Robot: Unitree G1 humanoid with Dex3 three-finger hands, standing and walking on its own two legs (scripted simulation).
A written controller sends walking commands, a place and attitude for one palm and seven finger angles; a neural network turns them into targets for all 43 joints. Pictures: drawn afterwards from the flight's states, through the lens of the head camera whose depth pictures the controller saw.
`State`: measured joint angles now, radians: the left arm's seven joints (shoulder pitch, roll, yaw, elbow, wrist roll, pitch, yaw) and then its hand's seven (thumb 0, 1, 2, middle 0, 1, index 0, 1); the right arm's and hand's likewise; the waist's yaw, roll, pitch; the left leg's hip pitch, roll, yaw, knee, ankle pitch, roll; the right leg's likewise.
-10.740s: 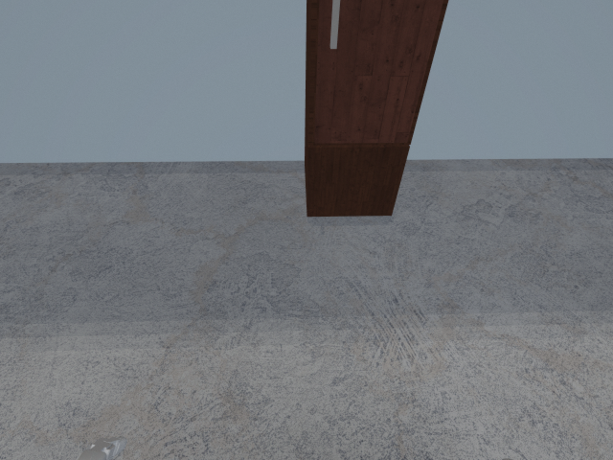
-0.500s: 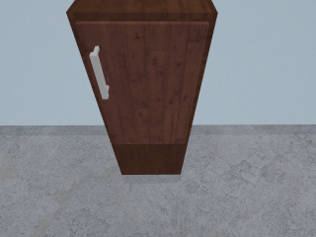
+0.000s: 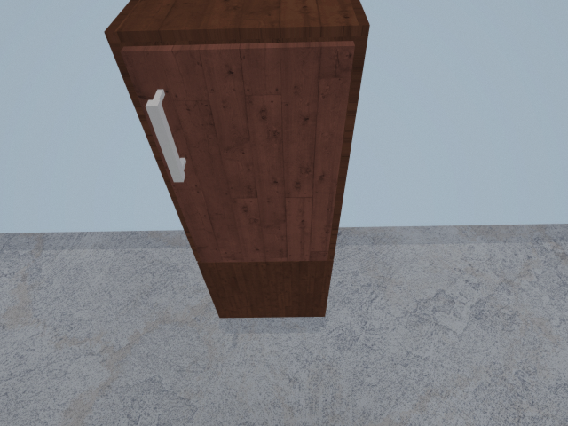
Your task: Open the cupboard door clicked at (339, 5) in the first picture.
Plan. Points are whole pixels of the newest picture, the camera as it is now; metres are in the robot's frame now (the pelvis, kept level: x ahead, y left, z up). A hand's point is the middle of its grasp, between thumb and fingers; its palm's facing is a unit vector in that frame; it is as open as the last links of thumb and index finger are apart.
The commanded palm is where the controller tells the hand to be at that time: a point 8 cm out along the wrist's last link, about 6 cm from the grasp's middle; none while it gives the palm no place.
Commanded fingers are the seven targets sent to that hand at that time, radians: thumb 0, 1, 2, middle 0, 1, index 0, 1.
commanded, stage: raise the hand with hooked fingers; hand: left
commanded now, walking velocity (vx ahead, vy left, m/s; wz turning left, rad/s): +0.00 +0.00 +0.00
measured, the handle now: (169, 138) +0.55 +0.24 +0.10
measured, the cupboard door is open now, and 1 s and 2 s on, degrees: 0 0 0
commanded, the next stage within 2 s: none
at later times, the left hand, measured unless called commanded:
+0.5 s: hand out of the picture +0.13 +0.21 -0.04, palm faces +0.20 -0.98 -0.03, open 9.0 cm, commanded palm +0.13 +0.26 -0.01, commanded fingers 0.00 0.29 0.64 -0.24 -0.69 -0.24 -0.69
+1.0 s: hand (91, 348) +0.20 +0.26 +0.04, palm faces +0.14 -0.99 -0.09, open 12.1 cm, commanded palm +0.17 +0.31 +0.05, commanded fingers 0.00 -0.29 0.39 -0.28 -1.07 -0.28 -1.07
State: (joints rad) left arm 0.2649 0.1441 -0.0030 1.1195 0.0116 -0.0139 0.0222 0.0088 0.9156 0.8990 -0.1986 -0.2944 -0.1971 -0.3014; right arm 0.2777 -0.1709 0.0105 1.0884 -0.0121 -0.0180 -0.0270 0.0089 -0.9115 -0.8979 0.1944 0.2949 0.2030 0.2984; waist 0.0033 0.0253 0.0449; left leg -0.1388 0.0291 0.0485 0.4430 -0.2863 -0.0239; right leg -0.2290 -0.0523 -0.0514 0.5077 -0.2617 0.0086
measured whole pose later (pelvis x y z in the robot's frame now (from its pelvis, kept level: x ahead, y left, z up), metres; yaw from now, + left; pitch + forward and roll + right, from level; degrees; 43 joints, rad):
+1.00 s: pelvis -0.03 +0.02 -0.04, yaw +2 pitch +7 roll -2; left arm 0.27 0.29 0.32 0.01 -0.30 -0.28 -0.28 0.01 -0.06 0.49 -0.27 -0.92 -0.26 -0.92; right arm 0.31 -0.27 0.03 0.60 0.04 -0.26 -0.07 0.02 -0.90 -0.90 0.20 0.30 0.21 0.30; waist 0.01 0.02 -0.06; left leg -0.56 0.03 0.00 0.88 -0.44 0.00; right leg -0.57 -0.07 -0.08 0.82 -0.36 0.03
